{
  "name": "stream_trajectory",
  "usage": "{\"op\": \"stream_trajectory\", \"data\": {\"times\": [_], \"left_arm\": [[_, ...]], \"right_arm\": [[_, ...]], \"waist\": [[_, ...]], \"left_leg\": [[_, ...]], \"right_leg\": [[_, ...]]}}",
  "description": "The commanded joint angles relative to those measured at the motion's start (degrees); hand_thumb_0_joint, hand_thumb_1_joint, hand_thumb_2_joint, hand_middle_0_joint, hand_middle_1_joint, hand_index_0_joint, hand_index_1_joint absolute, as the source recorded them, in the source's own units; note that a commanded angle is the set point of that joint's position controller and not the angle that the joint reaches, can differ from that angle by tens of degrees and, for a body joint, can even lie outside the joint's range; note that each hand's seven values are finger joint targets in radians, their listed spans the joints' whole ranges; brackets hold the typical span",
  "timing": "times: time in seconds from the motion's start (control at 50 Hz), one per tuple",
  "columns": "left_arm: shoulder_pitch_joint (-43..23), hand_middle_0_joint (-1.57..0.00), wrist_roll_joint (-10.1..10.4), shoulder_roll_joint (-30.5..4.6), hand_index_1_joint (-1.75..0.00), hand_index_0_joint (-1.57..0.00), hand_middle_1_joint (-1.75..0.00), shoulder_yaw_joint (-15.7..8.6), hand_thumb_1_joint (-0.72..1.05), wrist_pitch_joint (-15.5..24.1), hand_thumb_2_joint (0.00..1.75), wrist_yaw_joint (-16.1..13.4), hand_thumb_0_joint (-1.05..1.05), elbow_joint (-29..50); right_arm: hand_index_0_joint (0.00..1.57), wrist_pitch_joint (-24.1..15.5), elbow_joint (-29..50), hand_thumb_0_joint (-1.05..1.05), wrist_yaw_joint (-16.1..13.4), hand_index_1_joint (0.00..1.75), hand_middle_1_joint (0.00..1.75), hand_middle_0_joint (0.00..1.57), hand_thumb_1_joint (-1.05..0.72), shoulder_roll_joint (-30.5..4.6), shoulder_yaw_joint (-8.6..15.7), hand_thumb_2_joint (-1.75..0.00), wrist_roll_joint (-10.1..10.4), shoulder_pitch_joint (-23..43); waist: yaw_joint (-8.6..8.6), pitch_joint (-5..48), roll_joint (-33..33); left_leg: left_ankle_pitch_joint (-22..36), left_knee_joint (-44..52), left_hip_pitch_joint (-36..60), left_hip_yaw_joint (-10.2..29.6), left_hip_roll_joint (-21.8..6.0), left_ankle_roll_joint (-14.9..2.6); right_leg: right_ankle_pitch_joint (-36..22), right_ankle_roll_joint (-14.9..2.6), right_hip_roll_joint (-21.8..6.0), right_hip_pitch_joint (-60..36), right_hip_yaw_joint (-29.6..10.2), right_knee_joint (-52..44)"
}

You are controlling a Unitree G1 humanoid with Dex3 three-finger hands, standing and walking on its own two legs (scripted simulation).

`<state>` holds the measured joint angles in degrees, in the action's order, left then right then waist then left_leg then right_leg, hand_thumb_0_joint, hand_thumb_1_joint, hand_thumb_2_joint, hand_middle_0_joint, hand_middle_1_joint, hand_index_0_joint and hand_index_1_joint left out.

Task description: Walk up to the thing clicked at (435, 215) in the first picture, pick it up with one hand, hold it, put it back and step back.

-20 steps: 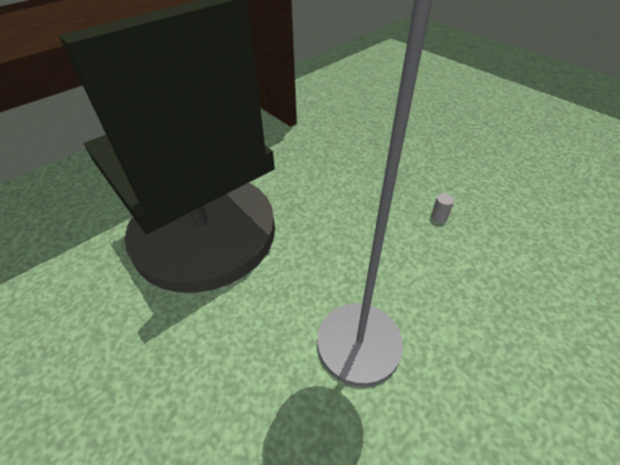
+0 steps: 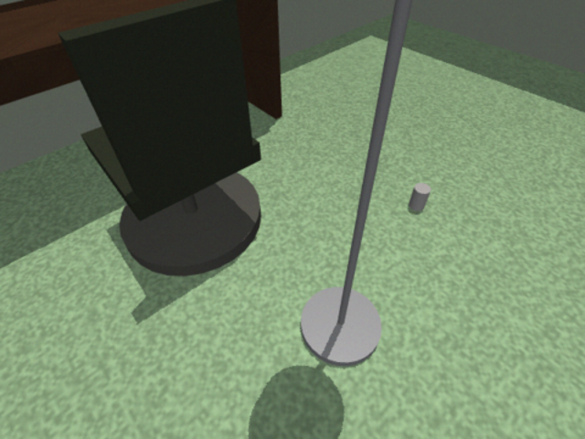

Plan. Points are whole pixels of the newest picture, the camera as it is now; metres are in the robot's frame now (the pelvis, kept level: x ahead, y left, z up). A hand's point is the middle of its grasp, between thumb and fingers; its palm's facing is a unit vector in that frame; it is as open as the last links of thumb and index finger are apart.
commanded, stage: stand
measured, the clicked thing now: (419, 197) +1.28 -0.56 -0.73
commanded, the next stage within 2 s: walk up in 0.72 s
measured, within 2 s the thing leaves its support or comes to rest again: neither
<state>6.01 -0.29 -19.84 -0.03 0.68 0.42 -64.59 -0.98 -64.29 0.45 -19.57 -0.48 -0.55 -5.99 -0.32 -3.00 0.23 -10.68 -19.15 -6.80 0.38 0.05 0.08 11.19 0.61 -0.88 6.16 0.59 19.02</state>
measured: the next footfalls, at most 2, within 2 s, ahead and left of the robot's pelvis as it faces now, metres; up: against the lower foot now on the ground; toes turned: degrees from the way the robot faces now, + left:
right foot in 1.32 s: -0.05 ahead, -0.07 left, +0.00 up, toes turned -40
left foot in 1.68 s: +0.19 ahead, +0.05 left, +0.00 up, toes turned -59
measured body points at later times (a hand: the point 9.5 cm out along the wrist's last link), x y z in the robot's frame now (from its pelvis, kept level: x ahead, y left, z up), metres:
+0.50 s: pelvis +0.00 +0.00 +0.00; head +0.02 +0.00 +0.45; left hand +0.08 +0.30 -0.13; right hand +0.08 -0.30 -0.13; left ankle +0.00 +0.12 -0.75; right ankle -0.01 -0.13 -0.75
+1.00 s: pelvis -0.02 +0.06 -0.02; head +0.04 +0.05 +0.43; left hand +0.13 +0.34 -0.14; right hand +0.04 -0.29 -0.11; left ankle +0.01 +0.17 -0.75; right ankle -0.02 -0.12 -0.74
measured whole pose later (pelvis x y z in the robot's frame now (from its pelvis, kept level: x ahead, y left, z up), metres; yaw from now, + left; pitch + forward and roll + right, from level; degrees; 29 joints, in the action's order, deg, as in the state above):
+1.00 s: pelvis -0.02 +0.06 -0.02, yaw -18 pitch +0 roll +0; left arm 12.7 -2.7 -22.0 -3.7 -2.7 -0.1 -49.0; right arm 0.8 -47.4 2.2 -22.8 5.7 -1.9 -2.2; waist -1.2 -8.6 1.2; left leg -16.9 -32.1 -14.3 3.4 1.7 -0.5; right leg 20.7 2.4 3.5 22.2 -14.8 38.3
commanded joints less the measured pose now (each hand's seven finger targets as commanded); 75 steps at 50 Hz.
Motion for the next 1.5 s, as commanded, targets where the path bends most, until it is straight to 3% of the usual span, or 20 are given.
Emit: {"op": "stream_trajectory", "data": {"times": [0.0,0.68,0.7,0.72,0.78,0.82,0.9,0.92,0.94,0.96,0.98,1.06,1.16,1.26,1.28,1.3,1.32,1.34,1.4,1.48], "left_arm": [[-2.32,-0.20,-0.20,-11.71,-0.30,-0.20,-0.30,-2.02,0.90,1.29,0.90,-1.06,0.00,3.54],[-1.63,-0.20,-0.14,-11.84,-0.30,-0.20,-0.30,-2.19,0.90,1.09,0.90,-0.95,0.00,3.47],[0.73,-0.20,-1.26,-16.20,-0.30,-0.20,-0.30,-4.58,0.90,-0.20,0.90,-0.69,0.00,8.93],[2.60,-0.20,-1.29,-16.33,-0.30,-0.20,-0.30,-4.93,0.90,-0.21,0.90,-0.91,0.00,9.57],[3.93,-0.20,-2.22,-17.88,-0.30,-0.20,-0.30,-6.70,0.90,0.14,0.90,-1.23,0.00,15.07],[2.66,-0.20,-2.56,-18.25,-0.30,-0.20,-0.30,-7.11,0.90,0.24,0.90,-1.46,0.00,18.73],[0.80,-0.20,-2.54,-15.06,-0.30,-0.20,-0.30,-6.94,0.90,-0.49,0.90,-1.40,0.00,23.58],[-0.92,-0.20,-2.30,-12.14,-0.30,-0.20,-0.30,-6.21,0.90,-0.83,0.90,-1.14,0.00,25.42],[1.32,-0.20,-2.40,-7.60,-0.30,-0.20,-0.30,-5.29,0.90,-1.01,0.90,-1.32,0.00,26.19],[4.77,-0.20,-2.88,-12.43,-0.30,-0.20,-0.30,-6.33,0.90,-1.63,0.90,-1.81,0.00,25.59],[5.28,-0.20,-2.99,-14.44,-0.30,-0.20,-0.30,-7.01,0.90,-1.99,0.90,-1.65,0.00,24.33],[7.71,-0.20,-1.20,-12.31,-0.30,-0.20,-0.30,-7.45,0.90,-2.46,0.90,2.08,0.00,23.86],[1.31,-0.20,-1.68,-11.51,-0.30,-0.20,-0.30,-6.45,0.90,-1.54,0.90,3.33,0.00,28.74],[7.28,-0.20,-1.81,-12.84,-0.30,-0.20,-0.30,-7.00,0.90,-0.51,0.90,2.44,0.00,28.04],[11.82,-0.20,-1.90,-14.19,-0.30,-0.20,-0.30,-7.72,0.90,-0.12,0.90,2.02,0.00,27.08],[16.71,-0.20,-2.06,-18.52,-0.30,-0.20,-0.30,-9.29,0.90,0.50,0.90,1.26,0.00,26.60],[16.85,-0.20,-2.33,-22.57,-0.30,-0.20,-0.30,-10.05,0.90,1.16,0.90,0.58,0.00,28.43],[16.24,-0.20,-1.58,-22.31,-0.30,-0.20,-0.30,-9.80,0.90,0.74,0.90,0.35,0.00,29.46],[7.95,-0.20,-0.54,-17.88,-0.30,-0.20,-0.30,-7.89,0.90,-0.07,0.90,-0.83,0.00,31.49],[7.49,-0.20,-1.43,-18.14,-0.30,-0.20,-0.30,-8.35,0.90,-0.24,0.90,-0.60,0.00,33.98]], "right_arm": [[0.20,-1.00,3.48,0.00,-1.07,0.30,0.30,0.20,-0.90,-12.09,2.53,-0.90,0.07,1.95],[0.20,-1.00,3.07,0.00,-1.09,0.30,0.30,0.20,-0.90,-12.47,2.44,-0.90,0.06,1.06],[0.20,-0.46,8.38,0.00,-0.37,0.30,0.30,0.20,-0.90,-19.04,7.48,-0.90,-0.82,6.41],[0.20,0.02,10.21,0.00,-0.21,0.30,0.30,0.20,-0.90,-17.03,7.45,-0.90,-0.65,6.33],[0.20,1.15,14.32,0.00,0.74,0.30,0.30,0.20,-0.90,-12.99,7.58,-0.90,0.01,4.02],[0.20,1.84,15.91,0.00,1.12,0.30,0.30,0.20,-0.90,-12.22,7.78,-0.90,-0.20,2.16],[0.20,1.81,17.29,0.00,1.06,0.30,0.30,0.20,-0.90,-12.41,8.92,-0.90,-0.66,-3.14],[0.20,1.56,17.45,0.00,0.80,0.30,0.30,0.20,-0.90,-14.28,9.82,-0.90,-1.42,-7.42],[0.20,1.54,18.82,0.00,0.42,0.30,0.30,0.20,-0.90,-18.12,10.69,-0.90,-2.24,-6.32],[0.20,1.87,22.51,0.00,0.85,0.30,0.30,0.20,-0.90,-20.05,11.31,-0.90,-1.98,-0.74],[0.20,1.87,23.37,0.00,1.08,0.30,0.30,0.20,-0.90,-18.40,11.28,-0.90,-1.31,1.64],[0.20,0.54,24.83,0.00,0.53,0.30,0.30,0.20,-0.90,-14.59,9.80,-0.90,-1.20,2.79],[0.20,0.41,26.16,0.00,1.54,0.30,0.30,0.20,-0.90,-16.80,10.36,-0.90,-1.24,-6.08],[0.20,1.35,28.76,0.00,2.29,0.30,0.30,0.20,-0.90,-17.08,10.17,-0.90,-0.79,-5.89],[0.20,1.34,29.07,0.00,2.31,0.30,0.30,0.20,-0.90,-16.79,9.85,-0.90,-0.23,-5.90],[0.20,1.24,29.43,0.00,2.39,0.30,0.30,0.20,-0.90,-14.68,9.06,-0.90,0.46,-7.63],[0.20,1.08,32.18,0.00,2.72,0.30,0.30,0.20,-0.90,-11.16,7.46,-0.90,0.89,-4.85],[0.20,1.17,32.54,0.00,1.90,0.30,0.30,0.20,-0.90,-14.17,7.88,-0.90,0.37,-2.34],[0.20,1.26,28.35,0.00,1.94,0.30,0.30,0.20,-0.90,-15.52,8.10,-0.90,0.74,-5.79],[0.20,1.63,26.90,0.00,1.22,0.30,0.30,0.20,-0.90,-15.54,8.31,-0.90,-0.45,-8.86]], "waist": [[0.46,4.48,-0.66],[0.40,4.15,-1.06],[1.59,-0.24,-3.25],[0.94,1.43,-1.89],[0.54,5.48,10.94],[2.10,6.11,12.59],[5.06,8.92,7.13],[7.68,9.61,0.54],[5.56,8.32,-16.32],[4.13,8.16,-14.53],[2.95,5.41,-8.61],[1.28,1.24,-12.32],[5.29,1.41,-10.74],[2.13,3.79,-8.38],[-0.67,6.49,-4.42],[-3.76,9.75,6.55],[-4.61,7.77,17.12],[-5.15,8.08,13.45],[0.49,3.20,6.44],[0.64,2.67,8.92]], "left_leg": [[8.21,2.84,0.44,5.28,-7.11,-1.60],[7.43,4.01,0.16,5.53,-6.98,-1.30],[2.92,-7.33,4.80,-2.43,-3.52,-1.38],[3.26,-11.01,3.77,-0.41,-3.36,-1.87],[-15.16,-20.73,-8.11,4.43,0.21,-1.87],[-21.59,-25.56,-12.69,8.50,0.63,-1.44],[-10.05,-8.77,1.34,5.28,1.71,-1.06],[-7.39,3.14,12.75,10.46,-4.02,-2.65],[4.43,3.63,16.27,25.72,-18.49,-5.86],[3.66,4.41,8.32,28.31,-27.56,-14.58],[5.56,4.52,1.76,23.66,-26.83,-15.69],[8.18,1.36,1.94,5.39,-14.10,-8.39],[10.09,-1.44,4.65,0.14,-16.74,-9.28],[11.97,-12.48,-3.49,-5.41,-17.34,-7.21],[13.86,-21.99,-7.02,-8.64,-14.96,-5.22],[6.75,-36.99,-16.28,-9.87,-10.04,-2.17],[-23.00,-44.29,-36.68,-7.02,1.43,1.73],[-28.43,-47.03,-33.43,2.50,-2.00,1.42],[-18.54,-40.42,-29.15,2.42,-4.68,2.24],[-14.14,-36.87,-21.79,-0.27,-1.72,2.07]], "right_leg": [[-7.79,-1.94,-6.78,-1.00,-5.26,-3.27],[-6.67,-1.97,-6.81,-1.86,-5.01,-3.67],[-21.01,-4.59,-6.75,9.58,-13.57,1.46],[-25.14,-6.02,-8.10,10.02,-15.96,3.48],[-25.85,-12.87,-13.62,4.13,-30.74,3.49],[-25.63,-14.56,-15.30,2.61,-36.08,3.19],[-23.09,-7.58,-5.01,10.94,-27.25,8.72],[-13.13,-2.42,1.47,21.30,-19.41,15.41],[17.43,-0.09,10.02,31.17,-11.08,26.03],[23.06,0.81,4.19,29.43,-9.57,34.03],[21.41,0.73,2.36,25.20,-8.44,39.32],[7.94,-0.12,-0.45,24.64,-4.17,38.17],[8.18,-0.20,-1.32,21.31,1.46,25.07],[9.06,-2.66,2.10,7.02,5.39,13.94],[7.68,-4.55,2.77,-0.98,3.48,8.99],[6.94,-8.06,-2.72,-11.26,-10.13,2.80],[-3.14,-15.61,-14.91,-18.39,-36.14,2.74],[-4.75,-21.34,-20.18,-10.71,-42.20,0.91],[-5.08,-12.91,-9.31,-3.24,-24.25,3.14],[-13.14,-12.44,-4.84,7.80,-22.07,5.53]]}}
